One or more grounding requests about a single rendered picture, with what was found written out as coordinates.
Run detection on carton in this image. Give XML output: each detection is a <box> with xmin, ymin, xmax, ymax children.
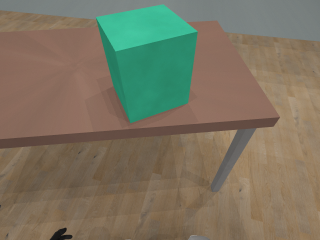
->
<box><xmin>96</xmin><ymin>4</ymin><xmax>198</xmax><ymax>123</ymax></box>

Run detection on table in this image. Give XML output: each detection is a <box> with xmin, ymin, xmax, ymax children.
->
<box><xmin>0</xmin><ymin>20</ymin><xmax>280</xmax><ymax>208</ymax></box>

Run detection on robot left hand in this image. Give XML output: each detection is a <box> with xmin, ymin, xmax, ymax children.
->
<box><xmin>50</xmin><ymin>227</ymin><xmax>73</xmax><ymax>240</ymax></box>

